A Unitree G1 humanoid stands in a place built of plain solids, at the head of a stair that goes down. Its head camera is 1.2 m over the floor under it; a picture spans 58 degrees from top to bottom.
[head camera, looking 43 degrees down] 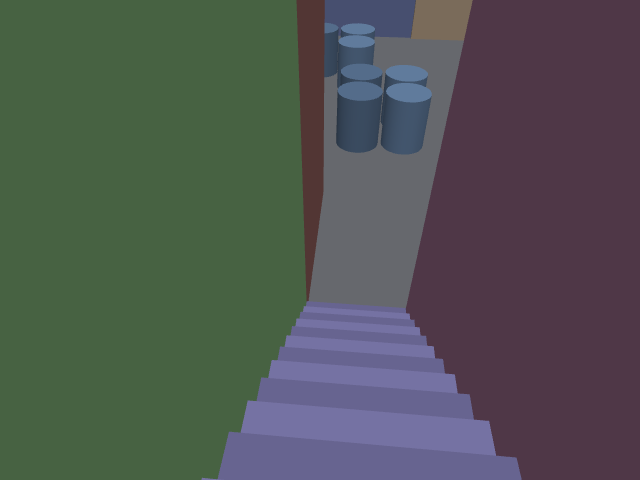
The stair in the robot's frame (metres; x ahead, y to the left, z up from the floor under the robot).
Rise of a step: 0.19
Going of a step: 0.22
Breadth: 1.02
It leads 5 degrees to the right of straight ahead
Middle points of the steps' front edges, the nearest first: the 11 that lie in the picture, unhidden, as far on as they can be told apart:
0.63 -0.18 -0.39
0.85 -0.20 -0.58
1.07 -0.22 -0.78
1.29 -0.24 -0.97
1.51 -0.25 -1.17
1.72 -0.27 -1.36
1.94 -0.29 -1.56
2.16 -0.31 -1.75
2.38 -0.33 -1.94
2.60 -0.35 -2.14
2.82 -0.37 -2.33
